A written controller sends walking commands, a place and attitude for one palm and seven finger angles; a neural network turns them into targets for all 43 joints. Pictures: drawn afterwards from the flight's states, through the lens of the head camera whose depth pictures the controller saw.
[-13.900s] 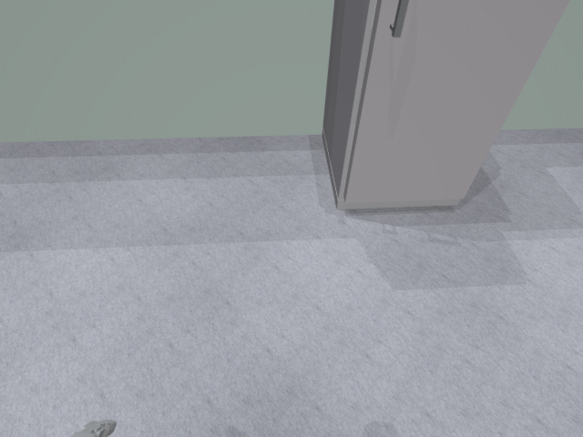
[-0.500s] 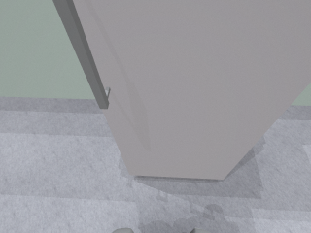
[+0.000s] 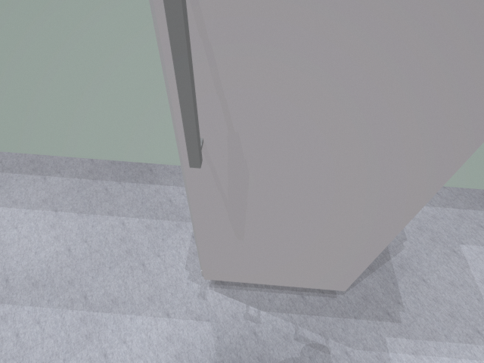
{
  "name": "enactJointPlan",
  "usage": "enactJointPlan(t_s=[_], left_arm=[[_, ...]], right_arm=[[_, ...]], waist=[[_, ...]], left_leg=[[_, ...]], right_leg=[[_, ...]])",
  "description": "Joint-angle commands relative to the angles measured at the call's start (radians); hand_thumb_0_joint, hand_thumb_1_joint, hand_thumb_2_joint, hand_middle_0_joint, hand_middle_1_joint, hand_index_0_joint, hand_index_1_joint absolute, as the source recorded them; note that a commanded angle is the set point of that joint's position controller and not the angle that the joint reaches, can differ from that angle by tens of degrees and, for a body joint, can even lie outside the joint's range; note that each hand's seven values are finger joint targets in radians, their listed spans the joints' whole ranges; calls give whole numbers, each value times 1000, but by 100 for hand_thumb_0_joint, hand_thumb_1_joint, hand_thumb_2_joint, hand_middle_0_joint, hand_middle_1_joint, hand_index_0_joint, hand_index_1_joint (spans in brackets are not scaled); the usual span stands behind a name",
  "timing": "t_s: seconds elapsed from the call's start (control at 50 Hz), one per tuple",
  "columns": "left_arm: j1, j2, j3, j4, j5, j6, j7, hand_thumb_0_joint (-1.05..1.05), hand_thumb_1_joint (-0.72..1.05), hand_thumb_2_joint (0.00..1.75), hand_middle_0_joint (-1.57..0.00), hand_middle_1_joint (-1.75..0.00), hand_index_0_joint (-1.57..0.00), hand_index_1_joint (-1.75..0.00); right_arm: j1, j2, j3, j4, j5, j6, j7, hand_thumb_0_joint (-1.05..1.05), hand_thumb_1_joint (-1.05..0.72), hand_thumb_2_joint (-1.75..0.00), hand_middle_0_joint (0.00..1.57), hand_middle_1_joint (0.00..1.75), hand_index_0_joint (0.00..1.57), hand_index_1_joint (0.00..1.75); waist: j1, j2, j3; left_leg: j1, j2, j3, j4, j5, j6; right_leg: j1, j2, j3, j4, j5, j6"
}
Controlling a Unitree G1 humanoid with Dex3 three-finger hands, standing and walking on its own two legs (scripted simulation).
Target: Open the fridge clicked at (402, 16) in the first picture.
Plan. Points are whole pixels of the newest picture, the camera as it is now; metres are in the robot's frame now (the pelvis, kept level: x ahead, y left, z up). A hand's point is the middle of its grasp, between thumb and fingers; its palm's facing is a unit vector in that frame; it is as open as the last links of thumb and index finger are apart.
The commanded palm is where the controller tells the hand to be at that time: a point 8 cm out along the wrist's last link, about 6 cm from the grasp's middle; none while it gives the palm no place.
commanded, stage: come to a stop and stand still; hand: left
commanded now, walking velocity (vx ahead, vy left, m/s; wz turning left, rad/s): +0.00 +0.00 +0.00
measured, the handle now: (189, 83) +0.46 +0.12 +0.22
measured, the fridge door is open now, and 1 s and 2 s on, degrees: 0 0 0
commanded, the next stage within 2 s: look again from close up in 0.92 s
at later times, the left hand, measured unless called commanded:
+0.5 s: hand out of the picture -0.03 +0.14 -0.18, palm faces +0.00 -0.99 -0.17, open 7.4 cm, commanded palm none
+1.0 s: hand out of the picture -0.01 +0.16 -0.18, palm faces +0.02 -0.98 -0.18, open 7.4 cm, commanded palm none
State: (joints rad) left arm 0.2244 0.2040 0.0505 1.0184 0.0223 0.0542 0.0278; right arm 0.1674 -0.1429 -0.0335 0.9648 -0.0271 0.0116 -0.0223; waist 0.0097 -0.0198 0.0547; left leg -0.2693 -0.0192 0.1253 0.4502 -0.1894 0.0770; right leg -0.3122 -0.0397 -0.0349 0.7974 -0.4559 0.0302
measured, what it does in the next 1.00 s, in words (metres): steps on the spot: right foot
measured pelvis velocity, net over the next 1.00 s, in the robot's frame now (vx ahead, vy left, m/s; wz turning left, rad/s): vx -0.01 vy -0.01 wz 0.01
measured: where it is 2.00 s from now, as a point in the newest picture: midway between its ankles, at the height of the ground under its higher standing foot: outside the picture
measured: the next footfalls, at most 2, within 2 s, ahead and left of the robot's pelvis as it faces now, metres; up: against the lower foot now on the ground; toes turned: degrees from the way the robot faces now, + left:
right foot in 0.08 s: +0.00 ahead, -0.12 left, +0.00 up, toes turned -2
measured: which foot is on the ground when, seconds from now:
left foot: down 0.00-1.00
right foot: up 0.00-0.06, down 0.08-1.00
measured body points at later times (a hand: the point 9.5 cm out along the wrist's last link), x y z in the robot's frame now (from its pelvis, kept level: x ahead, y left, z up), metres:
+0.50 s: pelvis -0.02 -0.01 +0.00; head +0.00 -0.01 +0.45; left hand -0.03 +0.19 -0.16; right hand -0.07 -0.22 -0.16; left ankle +0.04 +0.07 -0.74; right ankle -0.04 -0.12 -0.74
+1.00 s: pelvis -0.01 -0.01 +0.00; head -0.01 +0.00 +0.45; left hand -0.01 +0.21 -0.16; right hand +0.01 -0.23 -0.16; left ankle +0.03 +0.07 -0.74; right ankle -0.04 -0.12 -0.74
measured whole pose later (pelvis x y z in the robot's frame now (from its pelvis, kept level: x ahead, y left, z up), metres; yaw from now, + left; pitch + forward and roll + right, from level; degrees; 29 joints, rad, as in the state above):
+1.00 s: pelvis -0.01 -0.01 +0.00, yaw +0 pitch -2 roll +0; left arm 0.31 0.15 -0.01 1.08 0.01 -0.02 0.04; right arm 0.27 -0.17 0.00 1.08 -0.02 -0.02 -0.02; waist -0.01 0.00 0.02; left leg -0.27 -0.01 0.12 0.48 -0.19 0.06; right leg -0.15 -0.02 -0.06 0.49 -0.32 0.00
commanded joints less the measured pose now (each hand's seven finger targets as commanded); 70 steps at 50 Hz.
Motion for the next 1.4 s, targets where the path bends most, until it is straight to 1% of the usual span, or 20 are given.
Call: enactJointPlan(t_s=[0.0, 0.02, 0.04, 0.06, 0.08, 0.1, 0.18, 0.24, 0.4, 0.42, 0.44, 0.46, 0.48, 0.5, 0.56, 0.6, 0.74, 0.84, 1.08, 1.38], left_arm=[[96, 34, -8, -11, 0, -31, 8, 0, 90, 90, -20, -30, -20, -30], [125, 48, -8, 6, 1, -38, 12, 0, 90, 90, -20, -30, -20, -30], [115, 71, -10, 13, 1, -45, 15, 0, 90, 90, -20, -30, -20, -30], [90, 86, -14, 11, -2, -47, 14, 0, 90, 90, -20, -30, -20, -30], [63, 85, -13, 15, -1, -57, 13, 0, 90, 90, -20, -30, -20, -30], [56, 76, -17, 14, -4, -62, 12, 0, 90, 90, -20, -30, -20, -30], [77, 49, -26, 39, -8, -59, 12, 0, 90, 90, -20, -30, -20, -30], [112, 36, -28, 65, -11, -52, 12, 0, 90, 90, -20, -30, -20, -30], [157, 5, -28, 90, -11, -55, 14, 0, 90, 90, -20, -30, -20, -30], [186, 16, -56, 88, 12, -90, 48, 0, 90, 90, -20, -30, -20, -30], [139, 60, -42, 41, -2, -94, 39, 0, 90, 90, -20, -30, -20, -30], [104, 56, -41, 19, -4, -92, 34, 0, 90, 90, -20, -30, -20, -30], [114, 44, -37, 12, -4, -104, 30, 0, 90, 90, -20, -30, -20, -30], [124, 39, -39, 15, -12, -105, 27, 0, 90, 90, -20, -30, -20, -30], [153, -1, -48, 29, -10, -94, 24, 0, 90, 90, -20, -30, -20, -30], [156, -6, -50, 31, -8, -94, 23, 0, 90, 90, -20, -30, -20, -30], [161, 11, -49, 26, -8, -88, 23, 0, 90, 90, -20, -30, -20, -30], [162, 28, -47, 25, -7, -85, 20, 0, 90, 90, -20, -30, -20, -30], [166, 48, -49, 39, -3, -84, 14, 0, 90, 90, -20, -30, -20, -30], [168, 56, -46, 57, -2, -79, 10, 0, 90, 90, -20, -30, -20, -30]], right_arm=[[91, -149, -28, 9, 12, -9, -8, 0, -90, -90, 20, 30, 20, 30], [91, -129, -23, 17, 18, -11, -5, 0, -90, -90, 20, 30, 20, 30], [90, -103, -16, 19, 23, -10, -1, 0, -90, -90, 20, 30, 20, 30], [91, -87, -8, 23, 21, -7, 5, 0, -90, -90, 20, 30, 20, 30], [104, -74, -5, 37, 14, -3, 5, 0, -90, -90, 20, 30, 20, 30], [112, -80, -5, 52, 11, -2, 5, 0, -90, -90, 20, 30, 20, 30], [145, -92, 7, 110, 12, -11, 3, 0, -90, -90, 20, 30, 20, 30], [152, -87, 13, 135, 12, -10, -2, 0, -90, -90, 20, 30, 20, 30], [214, -60, 12, 168, 10, -11, -8, 0, -90, -90, 20, 30, 20, 30], [114, -103, 25, 92, 12, -35, 6, 0, -90, -90, 20, 30, 20, 30], [187, -67, 20, 75, 10, -23, 15, 0, -90, -90, 20, 30, 20, 30], [233, -76, 16, 85, 2, -15, 18, 0, -90, -90, 20, 30, 20, 30], [259, -58, 20, 84, -4, -29, 18, 0, -90, -90, 20, 30, 20, 30], [260, -54, 26, 77, 1, -34, 14, 0, -90, -90, 20, 30, 20, 30], [233, -71, 24, 56, 6, -35, 6, 0, -90, -90, 20, 30, 20, 30], [226, -70, 27, 57, 7, -40, 6, 0, -90, -90, 20, 30, 20, 30], [203, -85, 27, 76, 11, -42, 4, 0, -90, -90, 20, 30, 20, 30], [180, -97, 27, 86, 12, -44, 3, 0, -90, -90, 20, 30, 20, 30], [131, -117, 24, 97, 16, -45, 0, 0, -90, -90, 20, 30, 20, 30], [123, -130, 19, 115, 16, -44, -1, 0, -90, -90, 20, 30, 20, 30]], waist=[[1, 95, -119], [7, 42, -105], [-8, -21, -60], [-23, -44, -18], [-37, -141, -22], [-37, -171, -25], [-30, -26, 4], [-19, 39, 49], [-15, 35, 31], [14, 18, 112], [-48, 15, 39], [-69, 30, 26], [-65, 137, -60], [-53, 147, -78], [-26, 36, -17], [-19, 1, 8], [-16, -24, 31], [-12, 15, 16], [-7, 4, -2], [-2, 23, 0]], left_leg=[[130, 241, -237, -137, 194, 48], [75, 198, -201, -120, 85, 3], [23, 144, -165, -102, -19, -44], [45, 107, -134, -100, -66, -67], [84, 98, -114, -74, -24, -71], [120, 101, -106, -63, -1, -69], [135, 132, -134, -119, 25, -58], [76, 135, -154, -170, -84, -59], [58, 134, -159, -174, -104, -56], [-35, 132, -137, 40, 38, -75], [1, 103, -134, 44, -123, -71], [-3, 92, -129, 73, -158, -63], [38, 94, -142, 62, -25, -58], [31, 109, -163, 27, -23, -43], [-49, 124, -192, -28, -96, -19], [-51, 123, -188, -35, -45, -15], [-9, 122, -174, -64, -21, -17], [28, 126, -166, -76, 15, -20], [72, 135, -158, -84, 58, -22], [67, 147, -175, -133, -5, -21]], right_leg=[[126, -15, -8, -370, 167, -8], [185, -43, 26, -459, 238, -18], [171, -117, 120, -488, 241, -54], [82, -174, 152, -506, 189, -83], [41, -168, 167, -513, 198, -91], [19, -166, 164, -525, 192, -91], [24, -99, 102, -498, 158, -59], [36, -85, 92, -500, 117, -54], [58, -75, 82, -494, 125, -59], [24, -93, 94, -483, 320, -75], [-25, -128, 129, -519, -2, -103], [-60, -109, 122, -491, -102, -115], [-7, -110, 92, -428, 87, -124], [28, -80, 78, -391, 102, -119], [42, -48, 59, -373, 84, -107], [49, -49, 56, -369, 134, -98], [47, -55, 61, -387, 168, -84], [62, -59, 63, -399, 197, -79], [86, -71, 69, -440, 250, -71], [96, -70, 60, -454, 215, -69]])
